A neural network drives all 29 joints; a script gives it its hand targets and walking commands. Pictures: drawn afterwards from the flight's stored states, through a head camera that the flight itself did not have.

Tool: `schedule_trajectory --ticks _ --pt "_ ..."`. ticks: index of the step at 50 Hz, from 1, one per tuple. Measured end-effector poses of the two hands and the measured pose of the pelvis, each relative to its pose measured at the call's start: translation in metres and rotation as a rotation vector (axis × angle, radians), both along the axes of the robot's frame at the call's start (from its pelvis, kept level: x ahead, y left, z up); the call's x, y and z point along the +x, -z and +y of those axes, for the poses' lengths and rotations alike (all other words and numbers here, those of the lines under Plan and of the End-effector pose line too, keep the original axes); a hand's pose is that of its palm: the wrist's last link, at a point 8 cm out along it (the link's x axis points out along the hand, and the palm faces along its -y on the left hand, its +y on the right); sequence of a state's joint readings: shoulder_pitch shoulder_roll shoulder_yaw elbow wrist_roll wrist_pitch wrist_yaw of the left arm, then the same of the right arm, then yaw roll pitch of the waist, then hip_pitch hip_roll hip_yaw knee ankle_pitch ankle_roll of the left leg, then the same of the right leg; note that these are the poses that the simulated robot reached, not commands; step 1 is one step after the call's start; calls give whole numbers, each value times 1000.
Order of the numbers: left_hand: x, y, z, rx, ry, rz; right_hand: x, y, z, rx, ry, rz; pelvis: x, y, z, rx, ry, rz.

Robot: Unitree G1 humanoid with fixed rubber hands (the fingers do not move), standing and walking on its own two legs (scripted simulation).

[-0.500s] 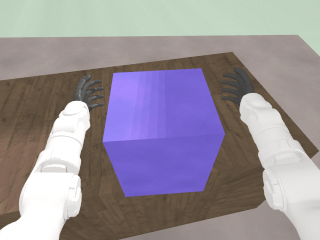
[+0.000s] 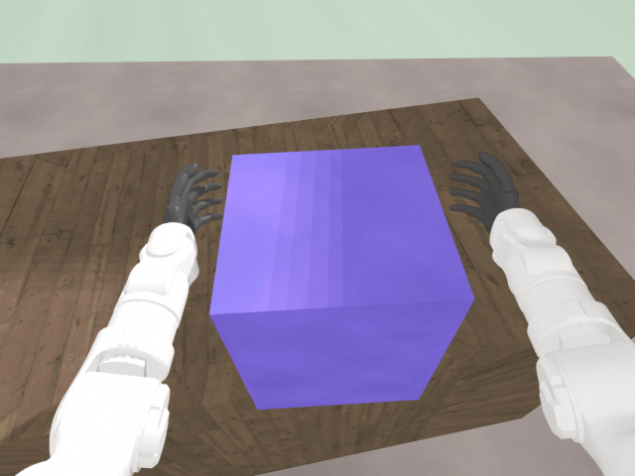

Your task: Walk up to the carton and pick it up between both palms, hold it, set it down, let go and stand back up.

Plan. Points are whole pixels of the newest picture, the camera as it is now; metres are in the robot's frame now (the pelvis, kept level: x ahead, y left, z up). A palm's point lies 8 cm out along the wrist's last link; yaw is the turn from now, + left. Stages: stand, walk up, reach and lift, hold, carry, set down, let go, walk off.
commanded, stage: set down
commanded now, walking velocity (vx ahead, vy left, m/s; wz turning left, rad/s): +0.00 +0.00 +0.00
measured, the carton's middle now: (332, 286) +0.37 +0.00 +0.01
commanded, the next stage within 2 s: none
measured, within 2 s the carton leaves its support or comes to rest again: neither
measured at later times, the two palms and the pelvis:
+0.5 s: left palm (172, 230) +0.38 +0.19 +0.13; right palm (518, 222) +0.38 -0.23 +0.12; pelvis -0.03 -0.03 +0.00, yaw +1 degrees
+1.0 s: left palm (170, 232) +0.39 +0.20 +0.11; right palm (498, 223) +0.39 -0.21 +0.11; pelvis -0.02 +0.00 +0.00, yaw -1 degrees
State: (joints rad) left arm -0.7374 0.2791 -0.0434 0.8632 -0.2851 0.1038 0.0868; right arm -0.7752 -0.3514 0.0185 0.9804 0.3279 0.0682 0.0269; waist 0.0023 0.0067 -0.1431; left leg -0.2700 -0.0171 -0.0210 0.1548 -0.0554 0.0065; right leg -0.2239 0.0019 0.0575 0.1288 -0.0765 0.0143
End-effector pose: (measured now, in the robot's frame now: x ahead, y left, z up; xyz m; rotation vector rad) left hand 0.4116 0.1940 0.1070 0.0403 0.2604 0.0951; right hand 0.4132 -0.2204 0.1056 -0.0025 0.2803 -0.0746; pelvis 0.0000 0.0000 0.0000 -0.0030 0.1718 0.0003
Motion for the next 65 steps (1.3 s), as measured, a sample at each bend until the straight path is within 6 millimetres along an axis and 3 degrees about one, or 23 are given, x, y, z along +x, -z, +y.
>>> schedule_trajectory --ticks 6,15,18,28,34,42,50,55,65 --pt "-4 -1 -11 -5 2 -41 -6 2 -9 4 -19 -52 5 -1 -11 2 7 -10" --pt "-16 -38 -15 3 3 -91 -14 -38 -8 -2 -38 -125 -4 0 -26 7 -2 -73" --pt "-21 -44 -12 1 -1 -64 -19 -43 -7 1 -24 -93 -11 0 -28 8 -7 -98" --pt "-34 -13 0 -22 -3 26 -42 -7 0 -19 17 16 -32 2 -22 4 -9 -95" --pt "-36 -11 3 -16 15 -40 -44 -7 14 -3 -2 -51 -36 3 -12 2 -1 -61" --pt "-28 -20 13 -13 7 -37 -32 -23 21 -10 0 -53 -30 3 -2 1 5 -57" --pt "-19 -6 9 -9 14 11 -24 -5 10 -10 15 4 -17 2 4 -2 11 -59" --pt "-14 -7 0 -21 25 -33 -24 0 4 -5 10 -21 -9 1 2 -2 17 -62" --pt "-17 -48 -15 -24 24 -117 -20 -48 9 -5 -50 -145 -4 1 -13 2 20 -118"
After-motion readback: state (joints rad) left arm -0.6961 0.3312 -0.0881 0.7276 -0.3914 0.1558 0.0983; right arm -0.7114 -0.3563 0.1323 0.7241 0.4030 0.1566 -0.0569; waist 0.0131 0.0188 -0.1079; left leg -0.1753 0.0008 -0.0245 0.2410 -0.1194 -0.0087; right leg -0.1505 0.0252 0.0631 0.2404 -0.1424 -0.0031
